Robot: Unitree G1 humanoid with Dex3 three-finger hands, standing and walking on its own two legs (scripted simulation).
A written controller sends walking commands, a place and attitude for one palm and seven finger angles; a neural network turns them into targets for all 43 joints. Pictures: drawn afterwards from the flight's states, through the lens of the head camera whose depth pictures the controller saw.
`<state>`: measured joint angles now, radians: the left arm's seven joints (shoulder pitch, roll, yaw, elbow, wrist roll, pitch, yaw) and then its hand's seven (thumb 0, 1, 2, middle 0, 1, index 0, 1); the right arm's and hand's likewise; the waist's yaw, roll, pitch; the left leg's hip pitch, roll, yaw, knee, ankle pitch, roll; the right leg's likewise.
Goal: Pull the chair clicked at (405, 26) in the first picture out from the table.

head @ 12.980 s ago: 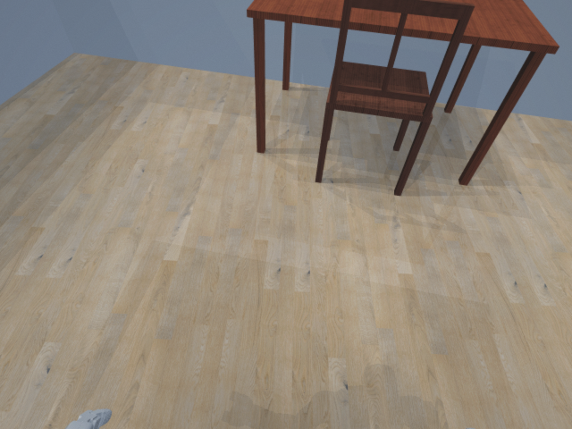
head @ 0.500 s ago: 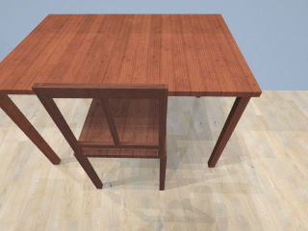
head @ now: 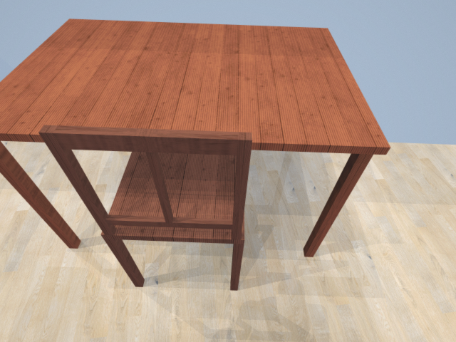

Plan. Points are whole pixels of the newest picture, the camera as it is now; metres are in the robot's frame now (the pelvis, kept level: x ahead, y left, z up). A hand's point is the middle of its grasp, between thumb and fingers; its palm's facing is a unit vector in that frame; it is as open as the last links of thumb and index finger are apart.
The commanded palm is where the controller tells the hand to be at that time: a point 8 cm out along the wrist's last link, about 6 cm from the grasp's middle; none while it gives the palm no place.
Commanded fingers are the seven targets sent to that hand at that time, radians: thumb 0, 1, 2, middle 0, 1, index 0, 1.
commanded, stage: come to a stop and stand still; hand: left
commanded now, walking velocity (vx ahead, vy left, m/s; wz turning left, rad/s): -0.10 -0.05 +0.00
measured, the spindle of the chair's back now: (161, 189) +0.47 +0.20 -0.07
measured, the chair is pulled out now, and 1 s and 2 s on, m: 0.00 0.00 0.00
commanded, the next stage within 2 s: look again from close up in 0.88 s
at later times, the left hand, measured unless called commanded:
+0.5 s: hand out of the picture +0.03 +0.19 -0.18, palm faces +0.01 -0.97 -0.23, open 7.3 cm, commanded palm none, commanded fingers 0.00 0.90 0.90 -0.20 -0.30 -0.20 -0.30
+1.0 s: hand out of the picture -0.04 +0.19 -0.17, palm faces +0.00 -0.98 -0.21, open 7.4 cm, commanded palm none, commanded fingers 0.00 0.90 0.90 -0.20 -0.30 -0.20 -0.30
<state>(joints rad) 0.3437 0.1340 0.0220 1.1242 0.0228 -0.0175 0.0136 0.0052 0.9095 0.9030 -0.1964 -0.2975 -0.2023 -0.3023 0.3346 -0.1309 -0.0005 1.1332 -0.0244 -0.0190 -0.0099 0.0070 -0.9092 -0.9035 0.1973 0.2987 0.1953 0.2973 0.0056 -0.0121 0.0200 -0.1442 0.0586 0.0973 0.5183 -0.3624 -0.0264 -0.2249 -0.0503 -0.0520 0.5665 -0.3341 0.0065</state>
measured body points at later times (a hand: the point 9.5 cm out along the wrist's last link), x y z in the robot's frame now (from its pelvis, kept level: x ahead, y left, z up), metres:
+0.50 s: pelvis -0.02 +0.01 +0.00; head +0.01 +0.01 +0.44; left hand +0.03 +0.24 -0.16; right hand +0.03 -0.24 -0.15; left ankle -0.03 +0.12 -0.73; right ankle -0.02 -0.12 -0.73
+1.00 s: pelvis -0.02 +0.02 +0.01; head +0.00 +0.01 +0.46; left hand -0.04 +0.25 -0.15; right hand -0.04 -0.21 -0.15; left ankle -0.03 +0.12 -0.73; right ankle -0.02 -0.12 -0.73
